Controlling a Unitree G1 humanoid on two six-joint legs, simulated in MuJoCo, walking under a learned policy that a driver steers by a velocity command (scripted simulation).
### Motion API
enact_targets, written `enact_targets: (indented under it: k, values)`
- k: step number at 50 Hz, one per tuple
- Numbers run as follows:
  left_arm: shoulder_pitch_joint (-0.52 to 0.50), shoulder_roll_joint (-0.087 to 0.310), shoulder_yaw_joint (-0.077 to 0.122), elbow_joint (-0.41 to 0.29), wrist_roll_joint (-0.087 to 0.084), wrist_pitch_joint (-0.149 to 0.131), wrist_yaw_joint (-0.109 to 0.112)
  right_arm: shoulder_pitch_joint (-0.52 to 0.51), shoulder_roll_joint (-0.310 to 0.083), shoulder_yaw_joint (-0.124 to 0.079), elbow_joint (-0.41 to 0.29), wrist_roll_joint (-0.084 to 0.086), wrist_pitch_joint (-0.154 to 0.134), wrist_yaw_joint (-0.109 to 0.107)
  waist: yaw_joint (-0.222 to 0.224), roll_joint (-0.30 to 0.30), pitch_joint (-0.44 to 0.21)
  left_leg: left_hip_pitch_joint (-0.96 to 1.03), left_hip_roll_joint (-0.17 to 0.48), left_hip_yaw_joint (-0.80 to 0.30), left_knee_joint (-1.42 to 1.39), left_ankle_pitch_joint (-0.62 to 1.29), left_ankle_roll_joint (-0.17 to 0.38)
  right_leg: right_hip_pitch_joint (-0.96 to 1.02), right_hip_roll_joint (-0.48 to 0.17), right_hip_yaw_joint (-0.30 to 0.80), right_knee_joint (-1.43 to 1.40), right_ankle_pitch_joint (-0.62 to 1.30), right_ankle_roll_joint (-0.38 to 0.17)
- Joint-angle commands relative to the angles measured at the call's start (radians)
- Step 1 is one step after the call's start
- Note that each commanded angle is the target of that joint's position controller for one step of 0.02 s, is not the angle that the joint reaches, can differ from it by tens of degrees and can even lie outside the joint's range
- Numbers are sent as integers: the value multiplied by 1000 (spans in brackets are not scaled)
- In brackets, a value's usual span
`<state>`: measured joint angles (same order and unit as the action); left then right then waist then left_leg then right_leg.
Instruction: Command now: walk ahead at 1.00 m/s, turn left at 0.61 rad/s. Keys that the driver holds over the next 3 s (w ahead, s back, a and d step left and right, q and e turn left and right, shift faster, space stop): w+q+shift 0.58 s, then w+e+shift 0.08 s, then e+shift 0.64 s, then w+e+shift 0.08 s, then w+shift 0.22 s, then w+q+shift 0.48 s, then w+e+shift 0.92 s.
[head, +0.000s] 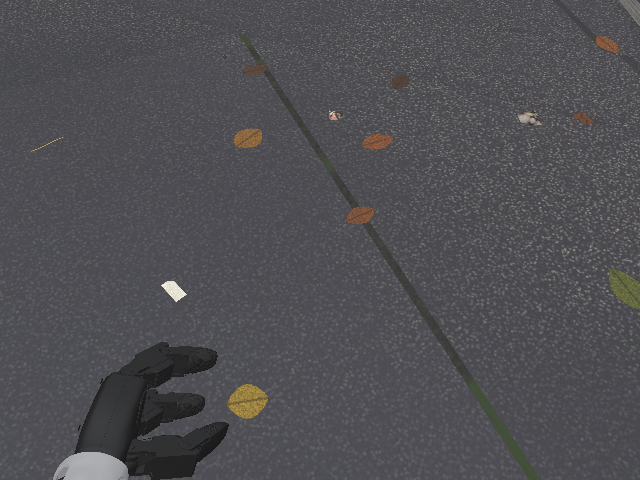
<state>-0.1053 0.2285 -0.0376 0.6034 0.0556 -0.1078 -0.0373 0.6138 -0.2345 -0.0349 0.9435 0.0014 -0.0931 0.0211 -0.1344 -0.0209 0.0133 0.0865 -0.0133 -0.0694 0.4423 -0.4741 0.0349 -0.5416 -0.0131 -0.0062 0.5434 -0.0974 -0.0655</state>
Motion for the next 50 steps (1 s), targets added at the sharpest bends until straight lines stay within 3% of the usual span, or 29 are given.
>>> enact_targets:
  k: [1, 2, 3, 5, 7, 12, 15, 17, 19, 21, 22, 23, 24, 25, 27, 30, 34, 36, 39, 40, 42, 43, 44, 45, 46, 47, 48, 49, 50]
  values:
    - [555, 326, 124, 79, 48, 6, 47, -16, -23, -5, -156, 43, -11, -7, 254, -224, -452, -758, -11, 1, 904, -5, 79, 1011, -483, 713, -159, -635, -120]
    - [500, 262, 121, 74, 13, 16, 44, -120, -123, -23, -170, 29, 0, -14, 261, -151, -355, -852, 26, -12, 968, 92, 96, 885, -436, 780, -271, -709, -116]
    - [424, 184, 104, 82, 0, 11, 42, -214, -136, -30, -180, 15, 8, -9, 235, -84, -174, -885, 68, -8, 924, 185, 92, 737, -384, 584, -272, -565, -99]
    - [391, 127, 95, 110, -5, 0, 37, -247, -101, -27, -173, -6, 30, 10, 181, -37, -52, -829, 115, -4, 865, 219, 73, 543, -307, 341, -313, -263, -71]
    - [408, 96, 90, 149, -27, -18, 34, -260, -63, -24, -189, -24, 66, 24, 134, -74, -1, -815, 147, 1, 840, 215, 56, 457, -287, 205, -354, -156, -55]
    - [407, 90, 88, 200, -38, -45, 30, -465, -48, -9, -295, -30, 86, 57, 98, -68, 86, -871, 154, 66, 679, 447, 54, 400, -212, -119, -421, 155, -10]
    - [420, 142, 97, 215, -36, -47, 39, -572, -68, 1, -330, -27, 81, 78, 103, -10, 128, -743, 107, 175, 417, 570, 96, 401, -178, -252, -462, 319, 18]
    - [473, 189, 103, 226, -37, -40, 49, -599, -87, 1, -332, -26, 77, 83, 108, -6, 110, -645, 27, 264, 322, 574, 131, 494, -180, -291, -383, 723, 41]
    - [487, 260, 120, 216, -31, -10, 66, -489, -131, -12, -304, -22, 75, 70, 36, -67, 18, -518, -47, 293, 301, 464, 161, 602, -214, -288, -173, 1107, 53]
    - [412, 303, 135, 183, -17, 30, 72, -139, -213, -54, -208, -22, 72, 44, -135, -82, -152, -144, -92, 225, 279, 327, 215, 509, -251, -245, 300, 1131, 24]
    - [408, 275, 133, 182, -10, 37, 59, -44, -260, -84, -163, -19, 76, 17, -150, 7, -174, 50, -77, 132, 215, 250, 242, 327, -157, -241, 666, 608, 34]
    - [422, 101, 89, 133, 6, 25, 44, -143, -343, -102, -169, -8, 88, 3, -7, 267, -88, 134, 96, -166, 237, 432, 286, -40, 17, -194, 1067, -389, 65]
    - [436, 138, 83, 12, -24, 0, 40, -172, -419, -119, -224, -28, 100, 4, 29, 280, -315, 362, 242, -659, -23, 178, 475, -307, 63, 27, 1194, -402, 82]
    - [344, 183, 80, 4, -16, -25, 41, -180, -367, -116, -239, -26, 100, -6, 7, 91, -229, 281, 277, -750, -187, 26, 435, -376, -3, 95, 1111, -316, 75]
    - [308, 174, 71, 13, -4, -26, 44, -230, -280, -92, -211, -17, 78, -18, 105, -73, -25, -48, 211, -602, -216, 155, 361, -273, -74, 95, 905, -255, 84]
    - [353, 140, 60, 26, 20, 40, 38, -280, -213, -62, -216, -9, 33, -22, 193, -92, 30, -347, 119, -389, -246, 285, 331, -102, -136, 77, 699, -286, 127]
    - [167, 64, 28, -30, -11, 41, 7, -235, -178, -49, -181, -1, -11, -3, 121, -22, 110, -429, 14, -122, -305, 630, 229, -4, -140, -26, 273, 117, 84]
    - [118, 37, 21, -25, -27, 31, -1, -160, -174, -44, -149, 17, -23, 4, 61, -11, 86, -345, 23, -54, -289, 906, 156, 70, -82, -93, 118, 327, 37]
    - [114, 69, 34, -5, -30, 22, 2, -131, -198, -40, -116, -1, -27, -10, 49, 54, 52, -120, 60, -2, -245, 1076, 87, 67, -11, -113, -3, 360, -19]
    - [60, 145, 74, -36, -98, -15, -1, -136, -194, -37, -122, 9, -8, -32, 47, 77, 4, -39, 93, -11, -140, 1112, 64, 64, 43, -73, -34, 327, -23]
    - [244, 201, 107, 18, -101, -33, -14, -204, -242, -45, -144, -29, 22, -60, 158, 133, -119, 69, 109, 23, 64, 1291, 15, 180, 105, -72, -40, 325, -28]
    - [432, 222, 122, 71, -97, -27, -14, -311, -262, -50, -180, -40, 35, -65, 269, 150, -176, 0, 85, 60, 293, 1303, -16, 346, 97, -63, -69, 380, -31]
    - [614, 240, 126, 121, -81, -14, -2, -395, -232, -41, -223, -55, 36, -65, 352, 44, -233, -189, -9, 92, 688, 928, -57, 579, -2, 51, -88, 537, -56]
    - [571, 283, 118, 89, -27, -20, -8, -199, -54, -4, -250, -62, 27, -49, 181, -330, -333, -678, -188, 9, 1151, -175, -156, 983, -259, 515, 50, 931, -274]
    - [492, 285, 133, 45, -10, -10, -5, -96, -125, 6, -251, -16, 6, -25, 184, -202, -545, -754, -142, -160, 1262, -92, -128, 1045, -349, 781, -90, 695, -359]
    - [388, 254, 137, -18, -28, 11, 8, -214, -205, -10, -280, 14, -1, -18, 191, -75, -441, -763, -75, -168, 1198, -12, -96, 903, -309, 713, -134, 401, -329]
    - [318, 217, 127, -30, -59, 29, 12, -324, -216, -15, -313, -3, 2, -20, 156, 101, -240, -774, -47, -113, 1094, 28, -70, 654, -229, 612, -196, 255, -280]
    - [291, 203, 116, -44, -70, 35, 15, -361, -213, -18, -329, -21, 15, -29, 125, 159, -166, -759, -25, -95, 1028, 43, -67, 496, -191, 570, -233, 220, -261]
    - [286, 220, 121, -42, -64, 39, 16, -355, -199, -17, -342, -28, 29, -31, 93, 134, -102, -717, -15, -91, 949, 54, -67, 368, -146, 536, -263, 239, -245]
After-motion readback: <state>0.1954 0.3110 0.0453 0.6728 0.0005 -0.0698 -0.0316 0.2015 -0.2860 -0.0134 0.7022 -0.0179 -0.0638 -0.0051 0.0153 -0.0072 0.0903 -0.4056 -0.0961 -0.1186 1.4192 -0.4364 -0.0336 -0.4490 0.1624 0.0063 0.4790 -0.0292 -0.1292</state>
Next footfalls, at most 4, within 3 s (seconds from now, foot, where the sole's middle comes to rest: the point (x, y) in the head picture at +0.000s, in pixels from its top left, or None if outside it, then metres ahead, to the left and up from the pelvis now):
0.44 left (229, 438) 0.56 0.14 -0.75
0.88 right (178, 269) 1.00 0.25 -0.75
1.46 left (106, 247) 1.10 0.43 -0.75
1.88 right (208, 167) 1.35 0.17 -0.75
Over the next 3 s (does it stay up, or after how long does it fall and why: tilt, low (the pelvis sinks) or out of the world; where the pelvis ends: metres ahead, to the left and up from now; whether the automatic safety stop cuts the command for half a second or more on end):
stays up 2.19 0.38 0.02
